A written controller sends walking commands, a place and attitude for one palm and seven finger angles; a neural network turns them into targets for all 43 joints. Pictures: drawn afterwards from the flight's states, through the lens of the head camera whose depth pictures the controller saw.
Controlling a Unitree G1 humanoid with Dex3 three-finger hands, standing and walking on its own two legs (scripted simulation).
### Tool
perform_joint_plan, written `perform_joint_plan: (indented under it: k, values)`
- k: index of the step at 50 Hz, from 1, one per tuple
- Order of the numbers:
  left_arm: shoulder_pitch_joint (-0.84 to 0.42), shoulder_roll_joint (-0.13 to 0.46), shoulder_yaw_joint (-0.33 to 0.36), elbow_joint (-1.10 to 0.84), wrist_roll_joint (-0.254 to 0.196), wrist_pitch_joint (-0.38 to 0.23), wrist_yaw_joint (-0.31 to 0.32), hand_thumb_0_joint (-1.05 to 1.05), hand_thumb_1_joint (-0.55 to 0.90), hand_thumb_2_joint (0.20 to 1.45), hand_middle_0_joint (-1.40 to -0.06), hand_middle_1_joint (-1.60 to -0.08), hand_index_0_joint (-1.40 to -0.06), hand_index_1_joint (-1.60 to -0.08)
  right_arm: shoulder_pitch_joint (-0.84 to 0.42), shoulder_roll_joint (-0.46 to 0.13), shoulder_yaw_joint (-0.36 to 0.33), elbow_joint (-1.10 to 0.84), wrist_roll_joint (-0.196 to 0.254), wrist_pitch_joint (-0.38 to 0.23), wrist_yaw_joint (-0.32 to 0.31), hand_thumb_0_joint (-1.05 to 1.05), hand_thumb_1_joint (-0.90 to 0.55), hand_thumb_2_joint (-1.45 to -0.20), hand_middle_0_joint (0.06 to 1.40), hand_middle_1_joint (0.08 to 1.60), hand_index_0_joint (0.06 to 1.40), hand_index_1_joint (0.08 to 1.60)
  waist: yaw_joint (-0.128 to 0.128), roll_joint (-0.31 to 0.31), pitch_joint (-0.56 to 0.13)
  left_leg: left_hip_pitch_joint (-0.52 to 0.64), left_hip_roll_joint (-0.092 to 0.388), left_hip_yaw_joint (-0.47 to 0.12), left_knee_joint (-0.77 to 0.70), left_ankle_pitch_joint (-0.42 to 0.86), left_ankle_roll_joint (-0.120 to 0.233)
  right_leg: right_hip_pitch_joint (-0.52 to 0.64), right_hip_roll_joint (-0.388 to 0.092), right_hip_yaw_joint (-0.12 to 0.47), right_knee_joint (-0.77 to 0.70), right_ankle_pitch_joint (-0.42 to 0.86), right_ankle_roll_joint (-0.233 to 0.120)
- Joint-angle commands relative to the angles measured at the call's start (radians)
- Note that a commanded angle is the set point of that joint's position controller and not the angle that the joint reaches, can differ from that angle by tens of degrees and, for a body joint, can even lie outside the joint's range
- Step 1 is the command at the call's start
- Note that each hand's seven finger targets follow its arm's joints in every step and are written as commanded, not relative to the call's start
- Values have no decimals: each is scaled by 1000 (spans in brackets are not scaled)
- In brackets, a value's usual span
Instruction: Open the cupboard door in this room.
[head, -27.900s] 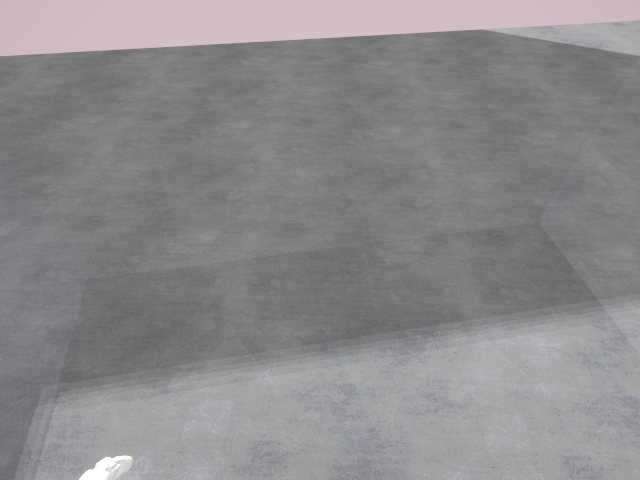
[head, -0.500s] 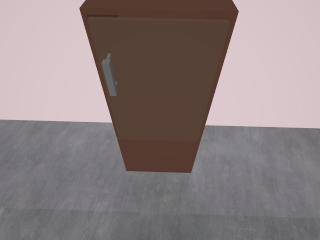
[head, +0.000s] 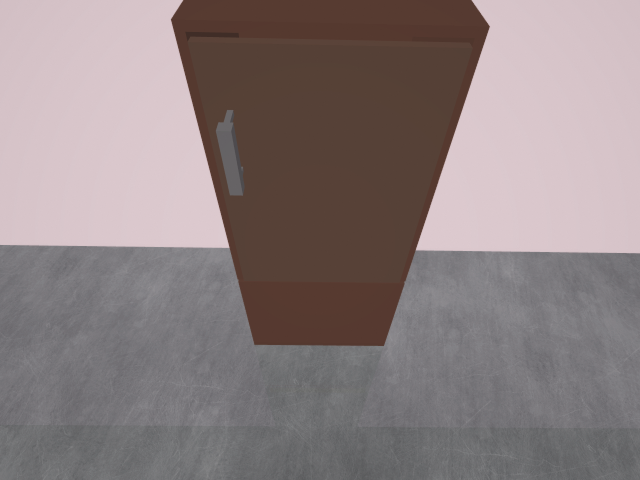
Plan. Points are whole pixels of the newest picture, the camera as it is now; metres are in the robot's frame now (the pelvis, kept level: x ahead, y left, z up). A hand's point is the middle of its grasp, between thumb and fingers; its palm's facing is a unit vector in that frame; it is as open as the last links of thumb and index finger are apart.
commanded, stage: come to a stop and stand still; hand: left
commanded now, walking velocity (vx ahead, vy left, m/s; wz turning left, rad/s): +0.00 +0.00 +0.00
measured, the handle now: (233, 153) +0.59 +0.18 +0.07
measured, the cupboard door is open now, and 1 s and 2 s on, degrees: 0 0 0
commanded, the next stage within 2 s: look again from close up in 0.34 s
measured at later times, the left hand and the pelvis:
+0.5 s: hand out of the picture +0.01 +0.21 -0.18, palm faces -0.01 -0.97 -0.25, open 7.4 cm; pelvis -0.01 +0.02 +0.00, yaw +0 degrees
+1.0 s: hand out of the picture -0.01 +0.19 -0.18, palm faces -0.03 -0.97 -0.22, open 7.4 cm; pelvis -0.03 +0.01 -0.01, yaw -2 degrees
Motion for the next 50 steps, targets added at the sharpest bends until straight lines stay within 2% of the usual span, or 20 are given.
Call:
perform_joint_plan:
  k: [1,7,21,22,23,24,25,27,29,32,33,34,39,44,50]
  values:
    - [69,110,20,-25,-3,-14,5,0,900,900,-200,-300,-200,-300,51,-131,-24,-29,6,-15,-4,0,-900,-900,200,300,200,300,9,2,8,4,82,-66,-49,265,34,-29,-97,57,-57,266,-18]
    - [50,126,23,-33,-3,-14,4,0,900,900,-200,-300,-200,-300,38,-151,-28,-35,6,-18,-2,0,-900,-900,200,300,200,300,9,11,18,-1,82,-73,-63,251,38,-32,-96,62,-63,237,-17]
    - [1,191,29,-43,1,-20,-3,0,900,900,-200,-300,-200,-300,-38,-224,-39,-61,6,-22,4,0,-900,-900,200,300,200,300,6,17,-10,26,88,-82,-78,245,42,-28,-107,72,-83,237,-17]
    - [82,120,3,-20,15,-37,44,0,900,900,-200,-300,-200,-300,-54,-179,-18,-118,8,-28,16,0,-900,-900,200,300,200,300,13,41,-39,-30,92,-27,155,457,15,-56,-143,131,-2,617,-9]
    - [52,178,13,-60,3,-43,34,0,900,900,-200,-300,-200,-300,12,-141,-11,-138,3,-17,22,0,-900,-900,200,300,200,300,-23,41,-106,-46,62,-50,100,211,22,-7,-160,107,35,534,-36]
    - [28,165,6,-67,1,-40,23,0,900,900,-200,-300,-200,-300,0,-149,-11,-137,1,-15,21,0,-900,-900,200,300,200,300,-15,81,-86,-44,60,-52,55,189,29,-39,-140,103,47,438,-43]
    - [23,160,8,-72,4,-39,17,0,900,900,-200,-300,-200,-300,17,-155,-9,-143,-5,-19,25,0,-900,-900,200,300,200,300,-10,118,-96,-60,73,-64,52,267,30,-37,-111,79,64,322,-45]
    - [37,153,5,-76,2,-28,12,0,900,900,-200,-300,-200,-300,9,-176,-10,-163,-5,-19,21,0,-900,-900,200,300,200,300,-6,102,-125,-24,90,-71,61,355,43,-53,-83,61,81,234,-38]
    - [32,140,1,-78,2,-19,8,0,900,900,-200,-300,-200,-300,1,-186,-11,-174,-3,-15,16,0,-900,-900,200,300,200,300,-3,42,-81,-41,93,-76,46,304,52,-89,-74,57,71,169,-31]
    - [15,146,0,-84,5,-11,0,0,900,900,-200,-300,-200,-300,-10,-182,-8,-180,-4,-10,18,0,-900,-900,200,300,200,300,1,-9,19,-106,77,-77,2,139,52,-141,-75,71,46,89,-25]
    - [13,147,0,-87,5,-9,-1,0,900,900,-200,-300,-200,-300,-7,-183,-7,-181,-3,-9,19,0,-900,-900,200,300,200,300,-1,-21,36,-114,73,-79,-8,104,53,-154,-73,78,38,68,-24]
    - [15,145,-1,-88,4,-6,-1,0,900,900,-200,-300,-200,-300,-8,-183,-7,-178,-4,-9,19,0,-900,-900,200,300,200,300,1,-8,54,-122,72,-80,-22,63,53,-170,-71,82,30,32,-23]
    - [22,149,3,-93,5,-6,-4,0,900,900,-200,-300,-200,-300,9,-174,-8,-166,-5,-11,21,0,-900,-900,200,300,200,300,1,-42,39,-110,64,-71,-33,17,53,-184,-73,98,10,-11,-23]
    - [33,148,5,-88,3,-10,-6,0,900,900,-200,-300,-200,-300,17,-162,-5,-145,-4,-14,21,0,-900,-900,200,300,200,300,5,-19,4,-97,62,-58,-25,35,52,-168,-81,111,2,12,-28]
    - [43,145,9,-74,2,-15,-5,0,900,900,-200,-300,-200,-300,35,-151,-5,-114,-2,-19,16,0,-900,-900,200,300,200,300,8,6,-27,-77,69,-49,-12,92,48,-134,-83,109,10,105,-34]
